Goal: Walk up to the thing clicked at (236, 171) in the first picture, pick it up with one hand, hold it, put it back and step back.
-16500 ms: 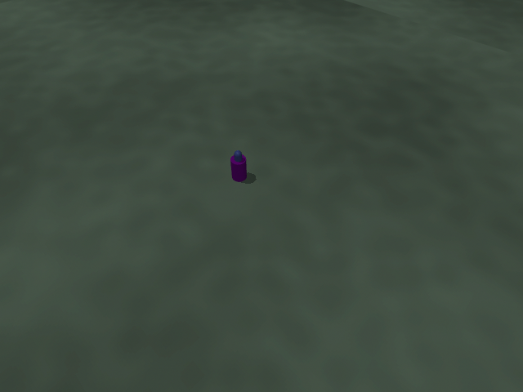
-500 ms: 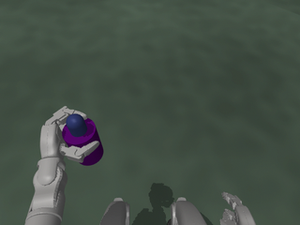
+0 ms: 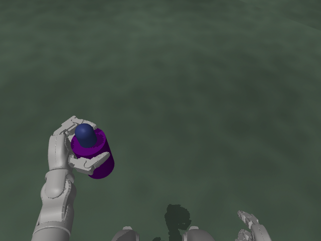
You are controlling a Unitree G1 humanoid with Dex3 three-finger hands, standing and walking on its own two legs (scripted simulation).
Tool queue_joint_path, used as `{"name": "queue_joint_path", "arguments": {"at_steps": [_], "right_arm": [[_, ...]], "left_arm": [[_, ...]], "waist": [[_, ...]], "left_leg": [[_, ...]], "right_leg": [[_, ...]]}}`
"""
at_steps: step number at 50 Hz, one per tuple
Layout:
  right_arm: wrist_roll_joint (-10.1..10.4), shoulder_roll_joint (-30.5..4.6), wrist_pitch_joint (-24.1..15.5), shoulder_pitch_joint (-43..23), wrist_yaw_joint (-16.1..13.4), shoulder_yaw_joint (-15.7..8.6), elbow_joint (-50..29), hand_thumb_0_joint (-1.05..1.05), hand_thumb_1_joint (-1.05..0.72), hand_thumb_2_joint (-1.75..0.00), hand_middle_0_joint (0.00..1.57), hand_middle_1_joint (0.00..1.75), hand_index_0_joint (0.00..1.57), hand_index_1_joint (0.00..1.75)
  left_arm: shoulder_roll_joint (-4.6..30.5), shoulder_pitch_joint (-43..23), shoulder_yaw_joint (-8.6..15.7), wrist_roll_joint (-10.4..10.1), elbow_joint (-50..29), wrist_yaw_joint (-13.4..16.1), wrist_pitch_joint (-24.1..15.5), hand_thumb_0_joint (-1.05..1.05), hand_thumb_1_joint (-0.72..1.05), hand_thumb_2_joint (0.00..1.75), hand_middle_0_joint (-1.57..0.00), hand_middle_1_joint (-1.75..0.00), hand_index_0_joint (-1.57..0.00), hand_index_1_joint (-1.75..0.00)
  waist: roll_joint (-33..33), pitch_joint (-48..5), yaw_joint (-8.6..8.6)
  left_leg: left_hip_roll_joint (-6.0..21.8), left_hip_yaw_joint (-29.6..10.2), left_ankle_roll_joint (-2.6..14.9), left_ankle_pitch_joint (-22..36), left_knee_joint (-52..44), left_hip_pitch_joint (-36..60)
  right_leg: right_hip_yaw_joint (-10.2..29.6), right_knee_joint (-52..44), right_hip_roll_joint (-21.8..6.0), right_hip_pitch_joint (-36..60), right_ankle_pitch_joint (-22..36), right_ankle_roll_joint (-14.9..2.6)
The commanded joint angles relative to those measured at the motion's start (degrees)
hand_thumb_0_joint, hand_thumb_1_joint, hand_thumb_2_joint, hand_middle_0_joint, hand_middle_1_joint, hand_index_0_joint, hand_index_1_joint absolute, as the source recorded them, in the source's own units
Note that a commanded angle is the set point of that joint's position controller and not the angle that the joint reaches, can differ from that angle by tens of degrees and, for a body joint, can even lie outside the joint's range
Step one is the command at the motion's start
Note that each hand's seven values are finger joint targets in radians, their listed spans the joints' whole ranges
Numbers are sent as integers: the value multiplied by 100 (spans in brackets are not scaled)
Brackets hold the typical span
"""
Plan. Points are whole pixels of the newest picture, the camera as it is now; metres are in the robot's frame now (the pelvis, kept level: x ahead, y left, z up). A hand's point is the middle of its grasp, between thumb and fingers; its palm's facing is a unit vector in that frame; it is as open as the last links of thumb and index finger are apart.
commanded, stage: lift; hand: left
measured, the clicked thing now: (92, 148) +0.34 +0.17 +0.01
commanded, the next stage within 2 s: hold in 0.20 s
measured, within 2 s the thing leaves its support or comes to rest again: neither
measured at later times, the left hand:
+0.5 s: hand (89, 140) +0.34 +0.17 +0.05, palm faces +0.14 -0.99 -0.01, open 9.4 cm
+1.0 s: hand (88, 139) +0.33 +0.17 +0.07, palm faces +0.13 -0.99 -0.01, open 9.4 cm
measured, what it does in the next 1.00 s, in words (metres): stands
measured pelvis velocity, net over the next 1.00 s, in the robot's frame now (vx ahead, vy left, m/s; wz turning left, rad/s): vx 0.00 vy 0.00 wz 0.00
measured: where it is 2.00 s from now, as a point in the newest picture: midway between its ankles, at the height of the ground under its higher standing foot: outside the picture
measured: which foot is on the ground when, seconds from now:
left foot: down 0.00-1.00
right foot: down 0.00-1.00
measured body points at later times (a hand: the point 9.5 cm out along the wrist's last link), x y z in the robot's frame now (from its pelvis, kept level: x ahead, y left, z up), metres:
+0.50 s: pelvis +0.01 +0.00 +0.01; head +0.06 +0.00 +0.46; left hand +0.33 +0.22 +0.06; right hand +0.13 -0.25 -0.10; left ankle +0.01 +0.12 -0.68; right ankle +0.01 -0.13 -0.68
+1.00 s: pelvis +0.00 +0.00 +0.02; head +0.04 +0.00 +0.47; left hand +0.32 +0.22 +0.07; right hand +0.13 -0.25 -0.09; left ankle +0.01 +0.12 -0.68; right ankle +0.01 -0.13 -0.68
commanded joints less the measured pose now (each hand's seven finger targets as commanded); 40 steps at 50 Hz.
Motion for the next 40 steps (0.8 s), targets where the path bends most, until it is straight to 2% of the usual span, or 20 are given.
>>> {"name": "queue_joint_path", "arguments": {"at_steps": [1,6,9,12,13,14,15,19,21,22,23,25,27,29,31,35,36,38,39,40], "right_arm": [[-14,-771,-170,54,-61,-295,-640,0,-90,-90,20,30,20,30],[-18,-793,-154,91,-38,-316,-602,0,-90,-90,20,30,20,30],[-11,-796,-126,73,-40,-323,-613,0,-90,-90,20,30,20,30],[-4,-794,-140,102,-27,-310,-616,0,-91,-90,20,30,20,30],[-9,-831,-132,114,-30,-332,-584,0,-90,-90,20,30,20,30],[-20,-825,-113,113,-35,-329,-586,0,-91,-90,20,30,20,30],[-13,-814,-115,103,-37,-330,-611,0,-90,-90,20,30,20,30],[-24,-795,-104,115,-6,-317,-585,0,-91,-90,20,30,20,30],[-29,-795,-96,58,-20,-336,-631,0,-91,-90,20,30,20,30],[-35,-786,-82,71,-12,-325,-613,0,-91,-90,20,30,20,30],[-31,-770,-72,38,-16,-326,-660,0,-91,-90,20,30,20,30],[-15,-763,-73,15,-32,-317,-657,0,-91,-90,20,30,20,30],[-16,-785,-78,-16,-44,-322,-647,0,-90,-90,20,30,20,30],[-12,-795,-97,-28,-31,-326,-631,0,-91,-90,20,30,20,30],[-17,-798,-94,34,-34,-347,-604,0,-91,-90,20,30,20,30],[-8,-767,-99,-15,-34,-310,-611,0,-90,-90,20,30,20,30],[-6,-786,-94,-17,-42,-326,-593,0,-91,-90,20,30,20,30],[-8,-765,-101,-2,-38,-306,-595,0,-91,-90,20,30,20,30],[-10,-778,-88,-25,-56,-319,-580,0,-90,-90,20,30,20,30],[-13,-770,-80,-46,-57,-312,-576,0,-90,-90,20,30,20,30]], "left_arm": [[793,-1781,319,-138,-1736,-24,-627,0,16,124,-120,-135,-122,-135],[661,-1656,278,-162,-1415,-60,-594,0,16,123,-119,-135,-122,-135],[896,-1771,409,-134,-1626,-51,-656,0,16,124,-121,-137,-123,-136],[538,-1625,193,-208,-1377,-110,-604,0,13,123,-121,-137,-123,-137],[760,-1755,406,-225,-1524,-87,-623,0,13,122,-120,-135,-122,-135],[717,-1643,350,-182,-1303,-103,-594,0,12,122,-119,-134,-121,-135],[808,-1880,333,-159,-1665,-90,-639,0,15,122,-120,-135,-122,-135],[567,-1651,265,-178,-1231,-77,-597,0,10,119,-118,-134,-120,-135],[797,-1926,424,-161,-1588,-29,-668,0,11,120,-119,-135,-120,-135],[756,-1674,412,-137,-1352,-32,-658,0,11,121,-120,-136,-121,-137],[832,-1795,452,-131,-1575,-29,-688,0,12,121,-120,-136,-121,-136],[692,-1624,347,-144,-1440,-42,-672,0,11,122,-120,-137,-121,-138],[697,-1834,302,-148,-1597,-39,-684,0,12,122,-119,-136,-120,-137],[608,-1733,232,-131,-1393,-29,-650,0,10,120,-119,-134,-120,-135],[785,-1938,357,-117,-1669,0,-668,0,10,119,-118,-134,-119,-134],[665,-1820,256,-133,-1540,-19,-625,0,14,120,-120,-135,-121,-136],[699,-1779,343,-140,-1426,-2,-607,0,14,120,-119,-135,-121,-135],[600,-1859,204,-132,-1489,-8,-593,0,15,120,-120,-135,-121,-135],[714,-1778,354,-135,-1450,-2,-581,0,14,120,-120,-136,-122,-136],[692,-1762,324,-116,-1367,-10,-573,0,15,121,-120,-136,-122,-136]], "waist": [[176,-1940,-45],[153,-1799,-78],[212,-1778,4],[67,-1786,-85],[135,-1834,-19],[104,-1865,-47],[162,-1836,-24],[85,-1679,-48],[146,-1675,-14],[86,-1656,-19],[94,-1707,1],[-80,-1623,-23],[40,-1568,-54],[53,-1494,-72],[109,-1720,-37],[27,-1493,-46],[22,-1533,-46],[18,-1561,-87],[27,-1543,-27],[21,-1434,-73]], "left_leg": [[-201,4,88,1830,-834,1248],[-172,-30,62,1940,-962,1386],[-190,-3,61,1861,-1035,1442],[-174,-8,66,2055,-1041,1527],[-162,-13,66,2157,-1049,1585],[-168,5,91,2226,-1015,1613],[-184,31,76,2214,-1058,1628],[-178,26,71,2117,-1142,1583],[-200,48,71,1990,-1176,1590],[-199,55,75,1975,-1183,1576],[-216,76,85,1844,-1210,1552],[-219,112,108,1767,-1249,1532],[-227,121,102,1660,-1310,1603],[-203,69,80,1669,-1372,1681],[-205,76,84,1841,-1344,1770],[-203,69,83,1852,-1415,1780],[-213,92,96,1866,-1400,1798],[-206,89,93,1887,-1441,1849],[-228,120,106,1915,-1414,1811],[-228,122,106,1880,-1434,1783]], "right_leg": [[113,-737,163,1188,2017,-101],[62,-775,194,1146,2015,-123],[76,-872,182,1268,1946,-116],[77,-879,184,1355,2143,-108],[74,-875,190,1352,2191,-114],[97,-918,179,1387,2289,-97],[108,-948,167,1482,2313,-94],[84,-1003,175,1474,2192,-106],[103,-1059,161,1522,2129,-88],[103,-1078,160,1578,2121,-86],[124,-1120,146,1651,2057,-71],[153,-1202,127,1717,2078,-42],[162,-1260,126,1667,1953,-51],[111,-1235,160,1608,1867,-80],[128,-1237,144,1733,2061,-71],[102,-1305,157,1755,2052,-67],[131,-1336,140,1762,2106,-53],[126,-1352,141,1816,2137,-54],[158,-1393,119,1838,2219,-34],[149,-1409,118,1780,2185,-37]]}}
